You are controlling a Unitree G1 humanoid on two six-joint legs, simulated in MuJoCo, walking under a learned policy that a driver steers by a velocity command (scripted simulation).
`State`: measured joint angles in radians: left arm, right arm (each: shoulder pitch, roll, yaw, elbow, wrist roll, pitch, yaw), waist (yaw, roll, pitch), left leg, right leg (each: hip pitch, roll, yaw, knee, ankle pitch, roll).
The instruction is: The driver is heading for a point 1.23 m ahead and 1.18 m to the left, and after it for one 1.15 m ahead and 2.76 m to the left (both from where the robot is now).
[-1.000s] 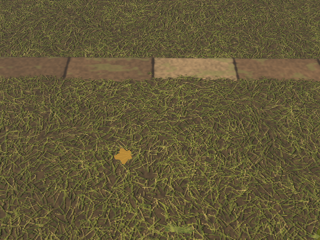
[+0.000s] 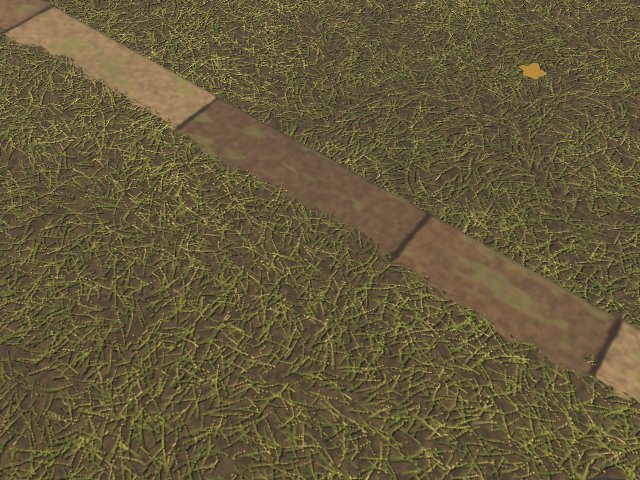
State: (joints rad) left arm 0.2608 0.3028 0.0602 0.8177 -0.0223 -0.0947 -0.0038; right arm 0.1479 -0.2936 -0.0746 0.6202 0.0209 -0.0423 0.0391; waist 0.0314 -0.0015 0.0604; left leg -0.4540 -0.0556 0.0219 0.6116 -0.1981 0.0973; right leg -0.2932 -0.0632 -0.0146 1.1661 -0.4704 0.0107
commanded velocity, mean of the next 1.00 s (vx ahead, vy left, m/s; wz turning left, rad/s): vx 0.50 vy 0.00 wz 0.44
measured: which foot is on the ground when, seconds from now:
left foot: down 0.00-0.40, up 0.42-0.88, down 0.90-1.00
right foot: up 0.00-0.38, down 0.40-0.92, up 0.94-1.00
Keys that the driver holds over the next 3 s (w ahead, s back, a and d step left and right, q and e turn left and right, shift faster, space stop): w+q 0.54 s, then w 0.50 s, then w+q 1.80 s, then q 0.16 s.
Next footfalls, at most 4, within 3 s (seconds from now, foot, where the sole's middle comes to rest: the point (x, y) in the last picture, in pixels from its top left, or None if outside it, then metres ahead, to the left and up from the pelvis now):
0.40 right None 0.42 -0.10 -0.76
0.90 left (222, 409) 0.56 0.24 -0.76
1.40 right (275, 270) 0.92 0.16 -0.76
1.92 left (121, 259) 0.94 0.54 -0.76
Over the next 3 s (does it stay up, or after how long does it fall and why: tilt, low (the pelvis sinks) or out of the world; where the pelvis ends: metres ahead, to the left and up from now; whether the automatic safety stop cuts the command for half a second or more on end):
stays up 1.12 0.88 0.00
